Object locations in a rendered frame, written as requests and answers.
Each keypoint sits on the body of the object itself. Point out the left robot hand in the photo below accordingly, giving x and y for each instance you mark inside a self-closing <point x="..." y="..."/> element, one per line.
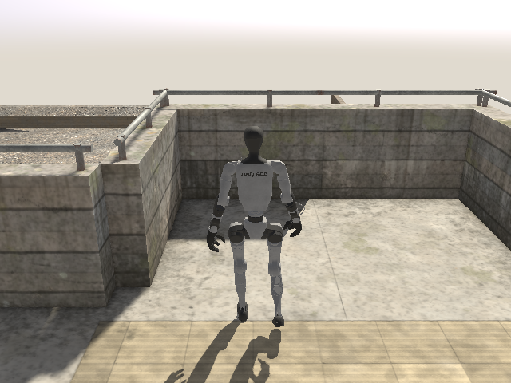
<point x="211" y="240"/>

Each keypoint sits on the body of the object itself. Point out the right robot hand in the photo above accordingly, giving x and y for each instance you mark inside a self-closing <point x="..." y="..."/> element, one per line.
<point x="290" y="225"/>

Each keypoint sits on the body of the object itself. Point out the robot left forearm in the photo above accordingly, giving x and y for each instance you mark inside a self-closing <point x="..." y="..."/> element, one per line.
<point x="217" y="215"/>

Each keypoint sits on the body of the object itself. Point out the robot right upper arm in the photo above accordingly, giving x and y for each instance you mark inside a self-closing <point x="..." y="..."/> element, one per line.
<point x="284" y="182"/>

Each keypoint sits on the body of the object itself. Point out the robot right forearm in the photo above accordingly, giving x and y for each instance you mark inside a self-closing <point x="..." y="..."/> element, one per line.
<point x="293" y="210"/>

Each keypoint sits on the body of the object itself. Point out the right robot thigh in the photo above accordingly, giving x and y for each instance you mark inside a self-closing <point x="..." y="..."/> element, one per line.
<point x="274" y="242"/>

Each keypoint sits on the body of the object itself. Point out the robot left upper arm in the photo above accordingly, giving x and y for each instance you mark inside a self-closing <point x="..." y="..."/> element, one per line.
<point x="225" y="184"/>

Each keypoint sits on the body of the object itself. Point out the humanoid robot head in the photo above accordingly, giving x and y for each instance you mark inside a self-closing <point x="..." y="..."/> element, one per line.
<point x="253" y="137"/>

